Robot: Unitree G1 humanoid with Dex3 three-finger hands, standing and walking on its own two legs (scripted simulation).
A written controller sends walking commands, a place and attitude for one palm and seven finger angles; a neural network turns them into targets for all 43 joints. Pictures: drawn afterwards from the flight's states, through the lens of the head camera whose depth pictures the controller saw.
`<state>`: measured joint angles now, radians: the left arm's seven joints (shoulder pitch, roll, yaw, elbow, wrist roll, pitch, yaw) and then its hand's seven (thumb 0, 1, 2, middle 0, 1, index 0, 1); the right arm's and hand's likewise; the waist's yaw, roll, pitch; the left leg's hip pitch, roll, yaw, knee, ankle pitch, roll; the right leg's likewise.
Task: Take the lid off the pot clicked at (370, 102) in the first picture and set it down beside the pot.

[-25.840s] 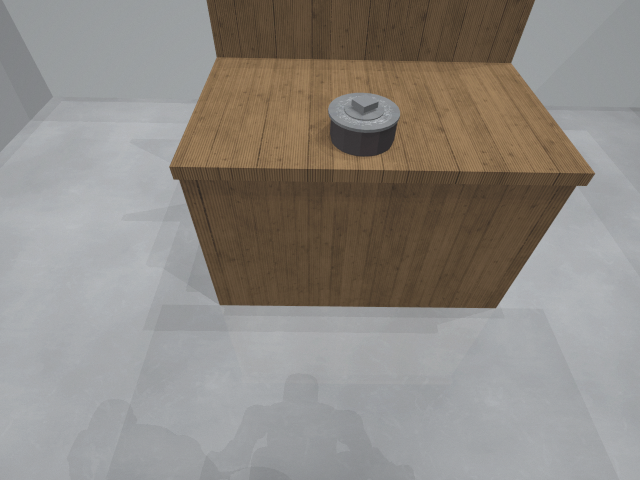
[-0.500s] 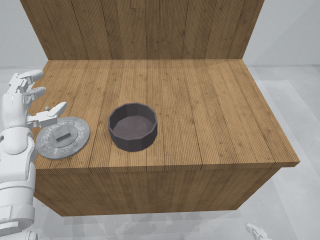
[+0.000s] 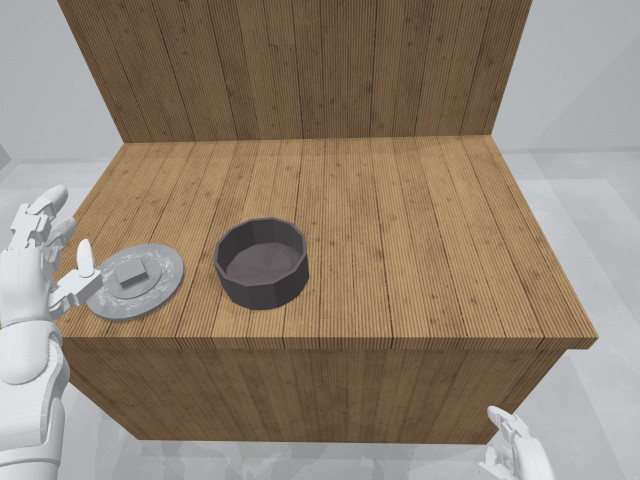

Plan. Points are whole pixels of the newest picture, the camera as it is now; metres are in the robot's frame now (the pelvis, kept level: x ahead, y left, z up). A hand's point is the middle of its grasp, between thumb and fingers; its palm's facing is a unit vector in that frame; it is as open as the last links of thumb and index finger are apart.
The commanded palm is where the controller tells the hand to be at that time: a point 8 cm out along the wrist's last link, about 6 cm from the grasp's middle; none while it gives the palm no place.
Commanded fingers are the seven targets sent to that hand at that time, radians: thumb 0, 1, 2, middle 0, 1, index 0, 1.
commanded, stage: draw the hand back to the body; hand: left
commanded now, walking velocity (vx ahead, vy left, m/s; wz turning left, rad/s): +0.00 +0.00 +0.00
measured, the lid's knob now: (131, 271) +0.47 +0.41 -0.08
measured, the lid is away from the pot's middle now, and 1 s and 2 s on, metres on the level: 0.25 0.25 0.25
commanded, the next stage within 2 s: step back with the hand held close in 0.80 s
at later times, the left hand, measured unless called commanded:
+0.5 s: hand (65, 344) +0.20 +0.26 +0.15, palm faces +0.40 -0.86 -0.32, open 7.4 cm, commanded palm +0.14 +0.30 +0.17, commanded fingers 0.00 0.90 0.90 -0.20 -0.30 -0.20 -0.30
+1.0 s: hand (2, 372) +0.16 +0.29 +0.17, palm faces +0.41 -0.83 -0.38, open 7.4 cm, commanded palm +0.11 +0.32 +0.17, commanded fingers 0.00 0.90 0.90 -0.20 -0.30 -0.20 -0.30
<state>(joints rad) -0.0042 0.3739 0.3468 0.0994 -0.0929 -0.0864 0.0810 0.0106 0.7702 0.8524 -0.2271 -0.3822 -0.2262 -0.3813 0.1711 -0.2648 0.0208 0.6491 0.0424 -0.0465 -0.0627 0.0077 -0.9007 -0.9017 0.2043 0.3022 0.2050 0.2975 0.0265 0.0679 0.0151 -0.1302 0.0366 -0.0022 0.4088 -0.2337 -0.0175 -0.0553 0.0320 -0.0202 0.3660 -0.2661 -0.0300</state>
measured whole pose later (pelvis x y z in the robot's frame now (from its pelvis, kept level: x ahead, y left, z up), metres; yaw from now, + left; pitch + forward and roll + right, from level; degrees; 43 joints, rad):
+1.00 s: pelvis -0.02 +0.04 +0.00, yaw +0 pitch -4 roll -2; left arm 0.48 0.36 0.35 -0.48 -0.07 -0.14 0.08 0.02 0.89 0.90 -0.21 -0.30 -0.21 -0.30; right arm 0.16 -0.21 0.05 0.60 0.01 -0.09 -0.05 0.01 -0.90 -0.90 0.21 0.30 0.21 0.30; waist 0.07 0.04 0.03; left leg -0.16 0.01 0.01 0.46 -0.23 0.03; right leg -0.06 0.00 -0.01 0.35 -0.23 0.02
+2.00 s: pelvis -0.11 +0.05 -0.02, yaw +0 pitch +1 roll -3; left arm 0.62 0.42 0.38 -0.67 -0.05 -0.29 0.09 0.01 0.89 0.90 -0.21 -0.30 -0.21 -0.30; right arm 0.19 -0.19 0.00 0.56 0.01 -0.11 -0.04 0.01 -0.90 -0.90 0.21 0.30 0.21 0.30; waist 0.00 -0.01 0.06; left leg -0.49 0.02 0.00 0.67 -0.25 0.03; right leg -0.34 0.02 -0.03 0.59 -0.26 0.02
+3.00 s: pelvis -0.30 +0.09 -0.02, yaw -3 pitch -2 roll -3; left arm 0.61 0.42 0.39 -0.58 -0.06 -0.22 0.09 0.01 0.89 0.90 -0.21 -0.30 -0.21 -0.30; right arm 0.29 -0.20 0.00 0.62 0.02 -0.05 -0.02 0.01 -0.90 -0.90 0.21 0.30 0.21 0.30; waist 0.01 -0.01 -0.06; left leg -0.53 -0.01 0.00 1.12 -0.40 0.03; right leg -0.21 0.01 -0.06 0.58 -0.34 0.00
